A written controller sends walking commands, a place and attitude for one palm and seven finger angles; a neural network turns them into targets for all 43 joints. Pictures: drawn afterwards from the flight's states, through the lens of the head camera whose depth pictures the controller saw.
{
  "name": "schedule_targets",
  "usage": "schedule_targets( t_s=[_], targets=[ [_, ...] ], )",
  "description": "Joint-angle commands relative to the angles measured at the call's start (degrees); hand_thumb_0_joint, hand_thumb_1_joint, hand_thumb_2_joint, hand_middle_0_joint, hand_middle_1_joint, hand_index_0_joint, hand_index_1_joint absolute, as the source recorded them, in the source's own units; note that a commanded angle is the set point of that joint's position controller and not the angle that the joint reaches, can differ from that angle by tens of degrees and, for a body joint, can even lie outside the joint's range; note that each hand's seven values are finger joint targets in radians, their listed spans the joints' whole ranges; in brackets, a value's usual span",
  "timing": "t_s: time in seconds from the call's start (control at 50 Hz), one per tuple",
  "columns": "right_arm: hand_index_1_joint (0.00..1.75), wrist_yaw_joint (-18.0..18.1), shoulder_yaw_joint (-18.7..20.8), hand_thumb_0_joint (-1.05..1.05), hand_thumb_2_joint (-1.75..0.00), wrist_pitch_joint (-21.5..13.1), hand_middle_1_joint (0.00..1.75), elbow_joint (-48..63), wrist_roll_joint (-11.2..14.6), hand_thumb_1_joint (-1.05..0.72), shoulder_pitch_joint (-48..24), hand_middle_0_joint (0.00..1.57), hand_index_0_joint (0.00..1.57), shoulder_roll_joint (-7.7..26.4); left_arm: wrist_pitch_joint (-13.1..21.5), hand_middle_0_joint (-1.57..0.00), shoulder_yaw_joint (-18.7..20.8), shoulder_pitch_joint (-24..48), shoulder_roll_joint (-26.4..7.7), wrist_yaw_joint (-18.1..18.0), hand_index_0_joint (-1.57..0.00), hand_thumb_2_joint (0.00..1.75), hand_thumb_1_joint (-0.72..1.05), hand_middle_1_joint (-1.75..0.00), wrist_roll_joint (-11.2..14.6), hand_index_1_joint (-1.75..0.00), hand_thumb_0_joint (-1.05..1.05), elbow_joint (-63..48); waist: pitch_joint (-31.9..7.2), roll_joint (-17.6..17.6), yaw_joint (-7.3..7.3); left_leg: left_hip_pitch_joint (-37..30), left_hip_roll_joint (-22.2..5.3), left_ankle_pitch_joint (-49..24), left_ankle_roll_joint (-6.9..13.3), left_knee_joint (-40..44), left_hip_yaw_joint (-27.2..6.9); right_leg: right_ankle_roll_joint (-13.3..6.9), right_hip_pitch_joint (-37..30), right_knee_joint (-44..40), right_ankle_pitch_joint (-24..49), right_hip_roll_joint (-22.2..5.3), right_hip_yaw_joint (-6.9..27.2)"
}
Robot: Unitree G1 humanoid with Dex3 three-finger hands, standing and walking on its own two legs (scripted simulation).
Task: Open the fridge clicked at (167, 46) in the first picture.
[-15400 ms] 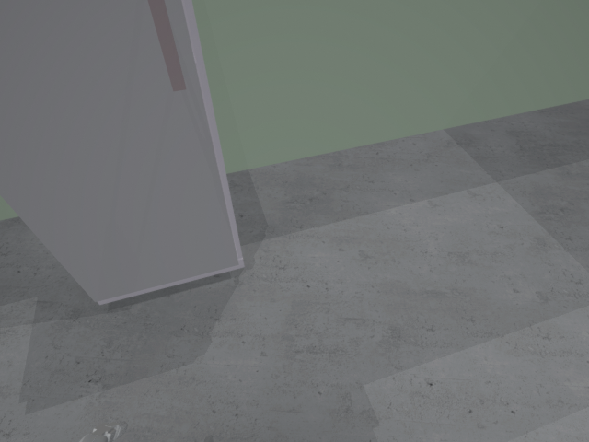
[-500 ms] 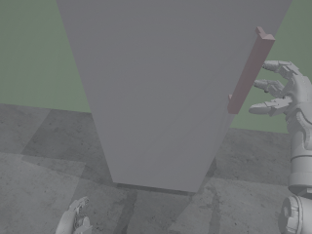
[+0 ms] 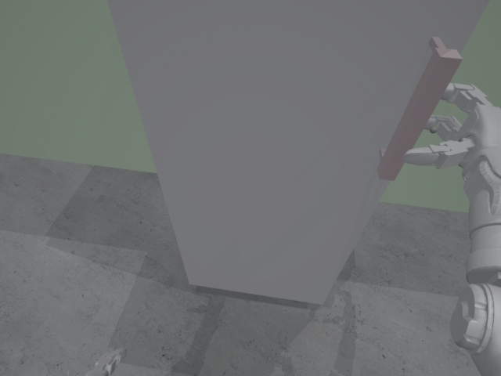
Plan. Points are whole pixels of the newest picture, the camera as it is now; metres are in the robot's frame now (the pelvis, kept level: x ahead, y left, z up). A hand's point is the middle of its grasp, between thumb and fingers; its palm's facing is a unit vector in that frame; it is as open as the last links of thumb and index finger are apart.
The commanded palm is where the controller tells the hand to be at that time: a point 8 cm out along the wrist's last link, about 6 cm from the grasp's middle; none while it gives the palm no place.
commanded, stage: slide the fingers in behind the handle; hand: right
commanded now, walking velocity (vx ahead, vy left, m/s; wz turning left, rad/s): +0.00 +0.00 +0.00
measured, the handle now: (408, 115) +0.48 -0.20 +0.20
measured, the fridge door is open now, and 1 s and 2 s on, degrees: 0 0 0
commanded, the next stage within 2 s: grip the handle and tug to test in 1.90 s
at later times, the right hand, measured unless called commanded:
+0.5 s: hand (432, 136) +0.43 -0.22 +0.20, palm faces +0.08 +1.00 +0.00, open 14.0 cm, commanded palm +0.40 -0.26 +0.21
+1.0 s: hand (422, 134) +0.43 -0.20 +0.20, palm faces +0.07 +1.00 +0.01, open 14.0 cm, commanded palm +0.40 -0.25 +0.21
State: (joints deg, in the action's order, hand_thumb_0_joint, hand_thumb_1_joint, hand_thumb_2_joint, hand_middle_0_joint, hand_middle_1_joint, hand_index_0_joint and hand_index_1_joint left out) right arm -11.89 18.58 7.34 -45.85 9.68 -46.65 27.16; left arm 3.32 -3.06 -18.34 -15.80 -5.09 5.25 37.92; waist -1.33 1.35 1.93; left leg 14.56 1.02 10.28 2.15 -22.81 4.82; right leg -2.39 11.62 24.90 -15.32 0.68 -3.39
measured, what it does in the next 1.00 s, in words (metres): stands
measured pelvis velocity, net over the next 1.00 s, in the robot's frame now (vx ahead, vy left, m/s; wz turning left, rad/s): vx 0.00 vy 0.00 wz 0.00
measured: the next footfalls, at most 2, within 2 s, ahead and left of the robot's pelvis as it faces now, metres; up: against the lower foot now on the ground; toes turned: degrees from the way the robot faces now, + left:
none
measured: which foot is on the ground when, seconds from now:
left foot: down 0.00-1.00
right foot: down 0.00-1.00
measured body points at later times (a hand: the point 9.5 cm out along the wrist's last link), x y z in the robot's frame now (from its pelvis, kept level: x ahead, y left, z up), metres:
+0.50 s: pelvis +0.00 +0.00 +0.00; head +0.00 +0.01 +0.45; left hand +0.11 +0.26 -0.10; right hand +0.42 -0.27 +0.21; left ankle +0.02 +0.10 -0.74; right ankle -0.03 -0.09 -0.74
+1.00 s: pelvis +0.00 +0.00 +0.00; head +0.01 +0.00 +0.45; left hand +0.15 +0.24 -0.10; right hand +0.42 -0.26 +0.21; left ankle +0.02 +0.10 -0.74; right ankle -0.03 -0.09 -0.74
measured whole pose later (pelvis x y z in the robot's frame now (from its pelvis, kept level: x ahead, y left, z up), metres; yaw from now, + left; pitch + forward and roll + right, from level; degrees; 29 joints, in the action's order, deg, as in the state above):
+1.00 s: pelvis +0.00 +0.00 +0.00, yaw +0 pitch +1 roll +1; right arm -9.3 15.5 10.5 -34.9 11.1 -41.6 22.0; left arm 3.3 -3.4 -14.6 -14.7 -4.5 5.2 36.3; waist -1.7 1.6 0.2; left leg 13.6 0.9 11.0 2.0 -23.2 5.0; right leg -2.5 10.7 25.2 -15.9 0.8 -3.1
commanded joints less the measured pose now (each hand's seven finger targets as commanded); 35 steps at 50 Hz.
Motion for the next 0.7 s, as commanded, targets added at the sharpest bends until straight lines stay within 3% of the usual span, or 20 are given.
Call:
schedule_targets(
  t_s=[0.0,0.06,0.08,0.1,0.12,0.14,0.16,0.18,0.24,0.32,0.36,0.4,0.42,0.48,0.5,0.54,0.56,0.6,0.64,0.68],
  targets=[
    [1.2,0.14,1.99,0.0,-0.3,-5.61,1.2,10.9,0.35,0.5,-32.48,0.3,0.3,15.39,3.05,-0.2,3.01,1.59,-8.24,-0.7,-0.2,0.9,0.9,-0.3,-0.13,-0.3,0.0,-6.88,-17.05,1.95,1.2,-6.9,-1.63,-12.03,0.17,1.32,-4.42,0.03,-3.15,-2.64,13.55,-1.45,4.52],
    [1.2,-0.06,0.21,0.0,-0.3,-6.3,1.2,8.42,0.02,0.5,-35.15,0.3,0.3,13.49,3.65,-0.2,3.04,0.46,-8.29,-0.7,-0.2,0.9,0.9,-0.3,-0.22,-0.3,0.0,-6.03,-16.98,3.31,2.05,-5.0,-1.54,-10.42,0.16,1.49,-4.35,0.14,-3.56,-2.6,12.24,-1.38,4.74],
    [1.2,0.08,0.56,0.0,-0.3,-6.53,1.2,6.5,0.06,0.5,-35.16,0.3,0.3,14.37,3.63,-0.2,3.14,-0.14,-8.53,-0.78,-0.2,0.9,0.9,-0.3,-0.23,-0.3,0.0,-5.61,-15.6,1.19,2.62,-4.69,-1.61,-9.53,0.01,1.83,-4.11,-0.08,-2.55,-2.42,11.4,-1.56,4.69],
    [1.2,-0.04,0.29,0.0,-0.3,-6.87,1.2,6.6,0.21,0.5,-35.89,0.3,0.3,13.8,3.96,-0.2,3.03,0.03,-8.59,-0.69,-0.2,0.9,0.9,-0.3,-0.24,-0.3,0.0,-5.51,-15.61,2.01,2.55,-4.41,-1.59,-9.28,-0.01,1.76,-4.44,-0.13,-2.4,-2.51,10.71,-1.35,4.76],
    [1.2,-0.07,2.18,0.0,-0.3,-7.33,1.2,6.66,0.08,0.5,-34.94,0.3,0.3,15.88,4.11,-0.2,3.21,-0.46,-8.68,-0.61,-0.2,0.9,0.9,-0.3,-0.41,-0.3,0.0,-5.49,-17.56,1.38,1.79,-5.71,-1.6,-9.87,0.08,1.44,-4.51,-0.14,-2.49,-2.47,11.31,-1.36,4.86],
    [1.2,-0.34,2.13,0.0,-0.3,-7.64,1.2,6.51,0.11,0.5,-33.62,0.3,0.3,15.87,4.11,-0.2,3.13,-0.47,-8.71,-0.57,-0.2,0.9,0.9,-0.3,-0.36,-0.3,0.0,-5.65,-17.97,0.65,1.46,-6.52,-1.55,-10.53,0.17,1.07,-4.41,-0.1,-2.32,-2.64,11.9,-1.42,4.93],
    [1.2,-0.97,0.55,0.0,-0.3,-8.01,1.2,7.85,0.52,0.5,-33.48,0.3,0.3,13.58,4.39,-0.2,3.12,-0.05,-8.51,-0.48,-0.2,0.9,0.9,-0.3,-0.32,-0.3,0.0,-6.05,-18.56,2.0,1.52,-6.51,-1.59,-11.5,0.17,0.92,-4.53,-0.07,-3.16,-2.49,12.73,-1.37,4.6],
    [1.2,-1.21,1.77,0.0,-0.3,-8.36,1.2,7.94,0.85,0.5,-30.89,0.3,0.3,15.02,4.27,-0.2,3.32,-0.2,-8.53,-0.39,-0.2,0.9,0.9,-0.3,-0.27,-0.3,0.0,-6.33,-19.24,0.76,0.9,-7.55,-1.62,-11.78,0.19,0.73,-4.35,-0.15,-2.73,-2.03,13.16,-1.49,4.42],
    [1.2,-1.84,1.37,0.0,-0.3,-8.42,1.2,10.64,1.39,0.5,-29.81,0.3,0.3,13.94,4.43,-0.2,2.96,0.94,-8.38,-0.15,-0.2,0.9,0.9,-0.3,-0.02,-0.3,0.0,-7.04,-18.28,1.62,0.47,-7.17,-1.38,-12.48,0.34,0.47,-4.23,0.0,-3.35,-2.49,13.72,-1.51,4.69],
    [1.2,-1.42,5.44,0.0,-0.3,-6.76,1.2,11.45,1.55,0.5,-25.41,0.3,0.3,18.24,4.03,-0.2,2.86,2.01,-8.53,-0.14,-0.2,0.9,0.9,-0.3,0.12,-0.3,0.0,-7.99,-16.7,-0.35,-0.8,-8.66,-1.55,-11.67,0.1,0.74,-4.54,-0.29,-0.74,-2.98,11.95,-1.49,4.05],
    [1.2,-1.34,2.65,0.0,-0.3,-6.11,1.2,14.79,1.29,0.5,-24.89,0.3,0.3,14.66,4.12,-0.2,2.8,2.97,-8.01,0.05,-0.2,0.9,0.9,-0.3,0.24,-0.3,0.0,-9.02,-17.3,1.59,-0.79,-8.09,-1.51,-12.11,0.23,0.38,-4.33,-0.12,-2.1,-2.92,13.14,-1.59,4.19],
    [1.2,-0.78,4.46,0.0,-0.3,-5.99,1.2,18.88,1.8,0.5,-23.14,0.3,0.3,16.12,4.1,-0.2,2.86,3.72,-7.87,0.14,-0.2,0.9,0.9,-0.3,0.22,-0.3,0.0,-9.61,-18.49,2.51,-1.46,-8.87,-1.36,-13.18,0.33,0.31,-4.47,-0.09,-3.29,-2.56,14.5,-1.57,4.13],
    [1.2,-0.69,4.04,0.0,-0.3,-5.55,1.2,20.21,1.92,0.5,-22.76,0.3,0.3,15.23,4.05,-0.2,2.75,4.08,-7.69,0.2,-0.2,0.9,0.9,-0.3,0.13,-0.3,0.0,-9.89,-18.8,2.77,-1.43,-9.23,-1.37,-13.69,0.33,0.22,-4.45,-0.01,-3.52,-2.7,15.03,-1.57,4.06],
    [1.2,-0.46,1.82,0.0,-0.3,-3.84,1.2,21.12,2.66,0.5,-21.65,0.3,0.3,12.1,3.91,-0.2,2.75,5.0,-7.38,0.04,-0.2,0.9,0.9,-0.3,0.4,-0.3,0.0,-9.86,-16.26,0.41,-0.63,-7.58,-1.32,-12.47,0.04,0.93,-4.26,-0.23,-3.79,-2.49,13.86,-1.81,3.87],
    [1.2,-0.03,3.32,0.0,-0.3,-3.1,1.2,20.49,2.53,0.5,-22.24,0.3,0.3,13.66,3.88,-0.2,2.62,5.07,-7.57,-0.05,-0.2,0.9,0.9,-0.3,0.35,-0.3,0.0,-9.46,-15.83,0.05,-0.64,-7.31,-1.28,-11.73,0.02,1.04,-4.21,-0.14,-3.23,-2.76,12.73,-1.63,4.13],
    [1.2,0.43,2.91,0.0,-0.3,-2.15,1.2,21.17,2.05,0.5,-23.46,0.3,0.3,13.56,3.73,-0.2,2.5,5.49,-7.43,-0.22,-0.2,0.9,0.9,-0.3,0.27,-0.3,0.0,-9.34,-15.98,1.21,-0.58,-7.52,-1.46,-11.68,0.07,1.03,-4.3,-0.01,-3.18,-2.88,12.72,-1.47,4.15],
    [1.2,0.49,1.42,0.0,-0.3,-1.81,1.2,21.81,1.87,0.5,-23.95,0.3,0.3,11.96,3.74,-0.2,2.38,5.86,-7.22,-0.24,-0.2,0.9,0.9,-0.3,0.31,-0.3,0.0,-9.5,-16.46,2.39,-0.34,-7.2,-1.55,-11.79,0.1,1.03,-4.38,0.01,-3.73,-2.67,13.01,-1.35,4.13],
    [1.2,0.96,1.81,0.0,-0.3,-1.99,1.2,23.52,1.99,0.5,-24.87,0.3,0.3,12.56,3.68,-0.2,2.49,6.04,-7.14,-0.29,-0.2,0.9,0.9,-0.3,0.2,-0.3,0.0,-9.36,-17.87,1.88,-0.27,-8.08,-1.53,-13.36,0.11,0.87,-4.45,-0.04,-4.6,-2.17,14.49,-1.37,4.2],
    [1.2,0.77,-0.27,0.0,-0.3,-1.7,1.2,23.22,2.18,0.5,-25.46,0.3,0.3,10.02,3.53,-0.2,2.24,6.38,-6.9,-0.32,-0.2,0.9,0.9,-0.3,0.25,-0.3,0.0,-9.14,-17.25,2.66,0.17,-7.29,-1.53,-13.53,0.24,0.84,-4.1,0.21,-5.11,-2.27,14.83,-1.3,4.42],
    [1.2,0.74,0.11,0.0,-0.3,-1.64,1.2,22.01,2.62,0.5,-23.61,0.3,0.3,10.05,3.4,-0.2,2.42,6.18,-7.04,-0.35,-0.2,0.9,0.9,-0.3,0.11,-0.3,0.0,-9.01,-17.27,-0.23,-0.02,-7.89,-1.51,-14.21,0.17,0.76,-4.01,0.05,-4.86,-1.84,15.43,-1.44,4.36]
  ],
)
